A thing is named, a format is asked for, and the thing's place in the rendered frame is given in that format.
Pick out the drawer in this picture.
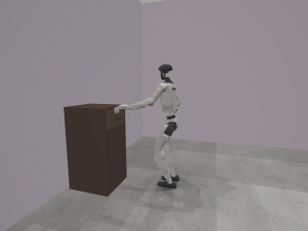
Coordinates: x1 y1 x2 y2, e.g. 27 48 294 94
105 109 124 131

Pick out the left robot thigh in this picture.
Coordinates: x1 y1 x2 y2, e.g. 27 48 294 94
154 123 175 158

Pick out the robot right upper arm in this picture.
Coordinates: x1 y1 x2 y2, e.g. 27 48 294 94
176 91 181 107

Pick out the handle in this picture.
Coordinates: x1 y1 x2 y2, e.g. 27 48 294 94
114 116 124 120

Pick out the left robot hand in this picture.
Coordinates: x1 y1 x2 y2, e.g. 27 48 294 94
114 104 130 118

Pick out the robot right shin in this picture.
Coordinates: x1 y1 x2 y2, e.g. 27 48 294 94
165 152 175 177

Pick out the cabinet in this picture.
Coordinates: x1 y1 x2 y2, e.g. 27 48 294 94
64 103 127 197

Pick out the robot left forearm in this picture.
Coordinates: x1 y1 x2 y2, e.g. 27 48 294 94
127 97 152 111

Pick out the robot left upper arm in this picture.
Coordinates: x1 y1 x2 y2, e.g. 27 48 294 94
148 83 168 106

